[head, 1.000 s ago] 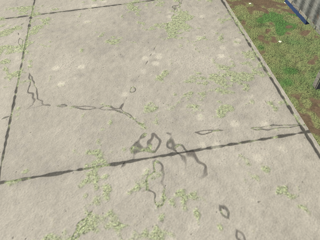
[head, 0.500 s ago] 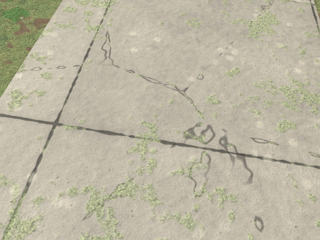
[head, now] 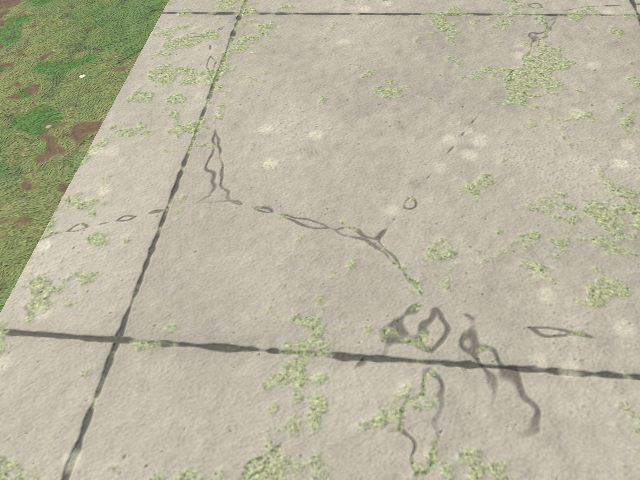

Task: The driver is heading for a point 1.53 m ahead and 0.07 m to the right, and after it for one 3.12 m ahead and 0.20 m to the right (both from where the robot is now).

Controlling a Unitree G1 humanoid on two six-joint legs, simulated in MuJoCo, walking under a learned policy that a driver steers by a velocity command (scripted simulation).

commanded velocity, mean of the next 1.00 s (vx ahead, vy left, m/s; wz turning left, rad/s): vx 0.49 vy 0.00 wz -0.08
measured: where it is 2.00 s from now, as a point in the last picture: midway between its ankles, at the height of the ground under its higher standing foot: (363, 249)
